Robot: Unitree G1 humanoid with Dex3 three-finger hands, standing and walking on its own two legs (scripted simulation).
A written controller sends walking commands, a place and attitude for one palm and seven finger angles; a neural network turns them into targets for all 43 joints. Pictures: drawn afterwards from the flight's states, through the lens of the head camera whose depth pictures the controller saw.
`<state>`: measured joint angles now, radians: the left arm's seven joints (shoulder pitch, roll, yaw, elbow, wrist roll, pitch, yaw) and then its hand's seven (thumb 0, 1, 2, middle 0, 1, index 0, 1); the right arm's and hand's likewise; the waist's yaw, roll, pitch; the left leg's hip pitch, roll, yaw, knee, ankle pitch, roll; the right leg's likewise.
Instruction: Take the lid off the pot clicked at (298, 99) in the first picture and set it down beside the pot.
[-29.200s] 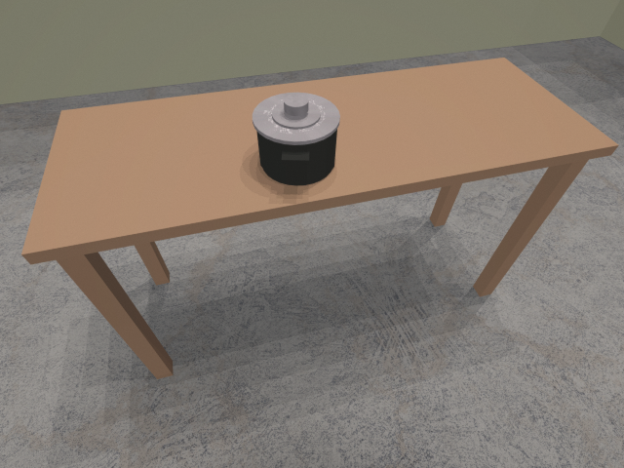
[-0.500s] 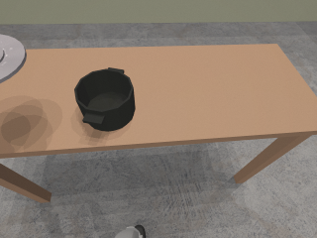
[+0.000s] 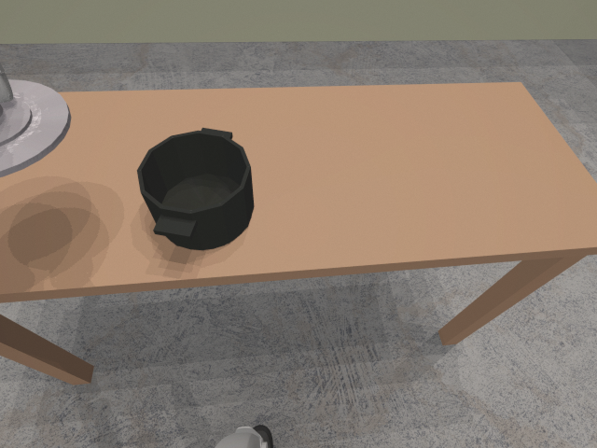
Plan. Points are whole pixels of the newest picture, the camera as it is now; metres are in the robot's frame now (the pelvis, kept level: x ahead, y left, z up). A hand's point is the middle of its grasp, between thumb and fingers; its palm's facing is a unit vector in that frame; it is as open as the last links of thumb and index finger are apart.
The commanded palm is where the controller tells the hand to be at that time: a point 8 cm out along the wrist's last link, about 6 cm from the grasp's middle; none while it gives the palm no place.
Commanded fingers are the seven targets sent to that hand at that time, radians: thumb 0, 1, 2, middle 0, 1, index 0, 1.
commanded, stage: lower the lid onto the table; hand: left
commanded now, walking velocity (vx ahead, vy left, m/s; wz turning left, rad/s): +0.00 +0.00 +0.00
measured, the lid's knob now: out of the picture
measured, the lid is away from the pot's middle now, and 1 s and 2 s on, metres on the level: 0.22 0.21 0.22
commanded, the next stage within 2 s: none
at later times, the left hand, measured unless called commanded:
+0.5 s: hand out of the picture +0.44 +0.36 +0.17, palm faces -0.39 -0.15 -0.91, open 8.0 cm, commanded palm +0.48 +0.36 +0.25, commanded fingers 0.00 0.57 1.02 -0.91 -1.09 -0.86 -1.06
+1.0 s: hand out of the picture +0.44 +0.36 +0.15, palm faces -0.41 -0.16 -0.90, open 8.0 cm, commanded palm +0.49 +0.36 +0.21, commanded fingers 0.00 0.57 1.02 -0.91 -1.09 -0.86 -1.06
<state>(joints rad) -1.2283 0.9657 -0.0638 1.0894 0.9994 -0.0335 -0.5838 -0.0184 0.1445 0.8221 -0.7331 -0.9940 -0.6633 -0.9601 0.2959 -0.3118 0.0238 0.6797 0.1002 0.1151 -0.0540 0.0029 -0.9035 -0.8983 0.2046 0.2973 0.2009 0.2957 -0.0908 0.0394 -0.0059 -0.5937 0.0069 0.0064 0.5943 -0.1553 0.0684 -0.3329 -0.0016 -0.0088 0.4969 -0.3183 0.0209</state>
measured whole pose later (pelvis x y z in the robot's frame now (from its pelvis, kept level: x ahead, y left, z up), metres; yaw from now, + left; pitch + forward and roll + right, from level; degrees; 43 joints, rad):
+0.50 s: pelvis +0.00 -0.01 +0.00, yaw +0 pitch +10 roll -4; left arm -1.16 0.97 -0.04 1.11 0.99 -0.08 -0.55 -0.02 0.15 0.82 -0.73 -0.99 -0.66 -0.96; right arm 0.30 -0.32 0.02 0.69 0.10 0.12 -0.06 0.00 -0.90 -0.90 0.20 0.30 0.20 0.30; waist -0.09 0.03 -0.01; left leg -0.63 0.02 0.00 0.63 -0.18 0.06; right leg -0.37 0.01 -0.01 0.53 -0.34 0.03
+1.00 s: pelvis +0.00 -0.02 -0.01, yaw -1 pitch +11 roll -4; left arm -1.11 0.97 -0.01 1.15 0.98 -0.11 -0.51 -0.02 0.15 0.82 -0.73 -0.99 -0.66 -0.96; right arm 0.31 -0.31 0.03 0.70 0.10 0.13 -0.08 0.00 -0.90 -0.90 0.21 0.30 0.20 0.30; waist -0.10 0.04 -0.03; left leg -0.68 0.03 -0.01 0.69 -0.20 0.04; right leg -0.43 0.02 -0.01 0.60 -0.37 0.03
